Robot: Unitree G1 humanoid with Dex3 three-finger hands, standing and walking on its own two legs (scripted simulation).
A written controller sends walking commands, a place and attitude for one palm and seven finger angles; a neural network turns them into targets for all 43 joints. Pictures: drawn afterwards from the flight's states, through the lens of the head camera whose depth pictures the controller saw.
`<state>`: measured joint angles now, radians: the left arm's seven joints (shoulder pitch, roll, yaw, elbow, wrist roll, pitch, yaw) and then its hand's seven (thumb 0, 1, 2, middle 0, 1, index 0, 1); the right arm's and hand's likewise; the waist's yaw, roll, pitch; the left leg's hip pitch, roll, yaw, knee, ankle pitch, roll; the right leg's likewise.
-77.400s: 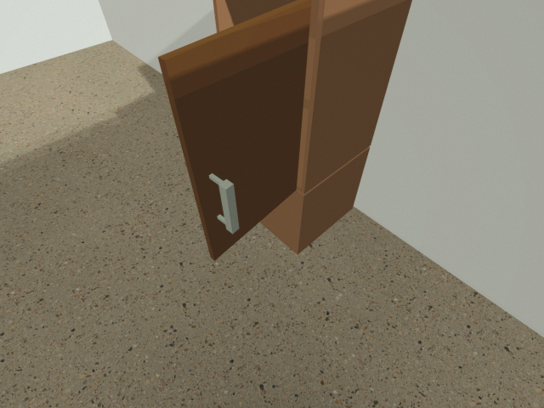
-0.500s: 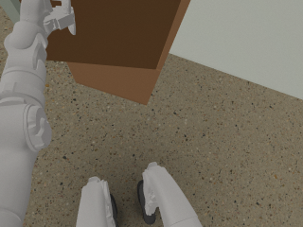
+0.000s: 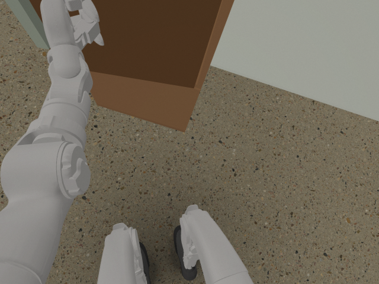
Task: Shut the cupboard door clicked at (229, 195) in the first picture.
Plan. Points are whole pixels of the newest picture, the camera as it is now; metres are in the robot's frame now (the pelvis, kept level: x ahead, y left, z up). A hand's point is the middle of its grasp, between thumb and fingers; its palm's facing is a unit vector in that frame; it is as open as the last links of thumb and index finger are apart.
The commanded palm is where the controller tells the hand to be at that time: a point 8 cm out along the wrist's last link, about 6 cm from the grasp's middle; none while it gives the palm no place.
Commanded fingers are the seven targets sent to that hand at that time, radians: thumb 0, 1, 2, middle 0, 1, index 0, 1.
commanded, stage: pull the fist back off the door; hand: left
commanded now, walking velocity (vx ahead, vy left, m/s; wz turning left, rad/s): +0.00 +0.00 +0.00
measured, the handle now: (28, 2) +0.66 +0.18 +0.05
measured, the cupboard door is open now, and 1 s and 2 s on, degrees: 10 10 10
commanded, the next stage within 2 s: draw the hand back to the body in 0.54 s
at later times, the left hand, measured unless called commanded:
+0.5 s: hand (101, 62) +0.52 +0.07 +0.06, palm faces +0.08 -1.00 +0.00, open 3.2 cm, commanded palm +0.50 +0.11 +0.06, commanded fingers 0.00 0.90 0.90 -1.30 -1.50 -1.30 -1.50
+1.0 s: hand (34, 86) +0.43 +0.13 +0.14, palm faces +0.14 -0.99 -0.04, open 3.2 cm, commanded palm +0.39 +0.17 +0.14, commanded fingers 0.00 0.90 0.90 -1.30 -1.50 -1.30 -1.50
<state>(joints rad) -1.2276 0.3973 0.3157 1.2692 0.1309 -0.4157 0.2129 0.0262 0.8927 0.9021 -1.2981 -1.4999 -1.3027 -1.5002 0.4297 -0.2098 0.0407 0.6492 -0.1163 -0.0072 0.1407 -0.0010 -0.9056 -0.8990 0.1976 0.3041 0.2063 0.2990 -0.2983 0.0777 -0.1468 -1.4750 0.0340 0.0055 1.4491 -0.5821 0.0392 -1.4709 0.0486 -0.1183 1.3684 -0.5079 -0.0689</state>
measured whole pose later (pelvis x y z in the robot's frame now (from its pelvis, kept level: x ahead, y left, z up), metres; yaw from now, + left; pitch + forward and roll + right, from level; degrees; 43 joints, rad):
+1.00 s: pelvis +0.03 +0.00 +0.09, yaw +2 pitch +18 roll +0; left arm -0.42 0.15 0.12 0.70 -0.11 -0.44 0.10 0.02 0.90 0.90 -1.30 -1.50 -1.30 -1.50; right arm 0.39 -0.23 0.00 0.59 0.00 0.08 0.05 0.01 -0.91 -0.90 0.20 0.30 0.20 0.30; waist -0.07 0.05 -0.16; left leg -0.88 0.00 0.04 1.05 -0.49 0.04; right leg -0.90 0.04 -0.06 1.03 -0.45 -0.06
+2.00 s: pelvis +0.05 +0.02 +0.17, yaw +4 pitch -4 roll -1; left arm 0.46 0.35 0.37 -0.36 -0.08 -0.09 0.12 0.02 0.90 0.90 -0.28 -0.39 -0.29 -0.39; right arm 0.21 -0.24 0.02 0.62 0.02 -0.07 -0.06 0.01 -0.90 -0.90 0.20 0.30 0.21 0.30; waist 0.07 0.08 0.00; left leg -0.10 -0.05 0.02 0.43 -0.27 0.06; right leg -0.11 0.01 -0.06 0.41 -0.24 -0.02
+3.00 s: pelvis -0.02 +0.04 +0.15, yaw +2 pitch -1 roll -1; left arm 0.53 0.40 0.43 -0.43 -0.02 -0.18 0.14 0.02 0.89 0.90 -0.21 -0.30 -0.22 -0.30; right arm 0.23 -0.23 0.02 0.53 0.01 -0.02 -0.09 0.01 -0.90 -0.90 0.20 0.30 0.21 0.30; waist 0.00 0.00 -0.01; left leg -0.37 -0.04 0.06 0.63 -0.26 0.10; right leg -0.37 0.01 -0.03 0.59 -0.20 0.01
